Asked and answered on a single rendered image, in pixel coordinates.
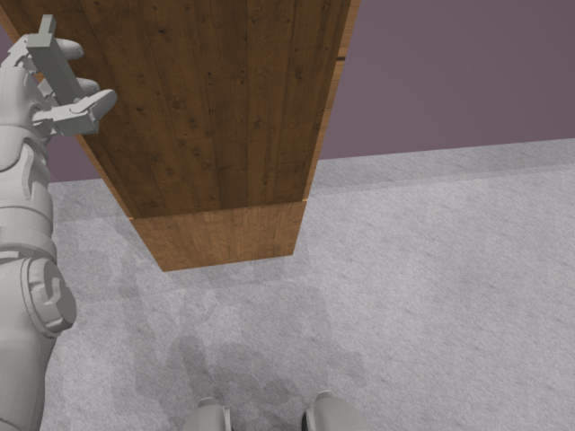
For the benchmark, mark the robot right shin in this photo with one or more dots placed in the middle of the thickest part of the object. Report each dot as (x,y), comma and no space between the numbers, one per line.
(323,394)

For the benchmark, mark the robot left hand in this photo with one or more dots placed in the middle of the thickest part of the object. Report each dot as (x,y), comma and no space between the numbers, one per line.
(21,99)

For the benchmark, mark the handle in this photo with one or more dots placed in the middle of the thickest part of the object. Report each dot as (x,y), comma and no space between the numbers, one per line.
(51,61)

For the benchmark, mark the robot left forearm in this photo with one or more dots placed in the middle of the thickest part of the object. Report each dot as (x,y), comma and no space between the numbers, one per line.
(26,207)

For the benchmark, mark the left robot upper arm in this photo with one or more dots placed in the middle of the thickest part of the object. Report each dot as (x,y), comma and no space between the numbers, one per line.
(36,305)

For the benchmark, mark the cupboard door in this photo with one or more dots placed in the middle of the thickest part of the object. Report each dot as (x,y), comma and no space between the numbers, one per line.
(220,102)

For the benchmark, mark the right robot thigh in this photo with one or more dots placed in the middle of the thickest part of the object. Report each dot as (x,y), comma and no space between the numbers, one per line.
(335,414)

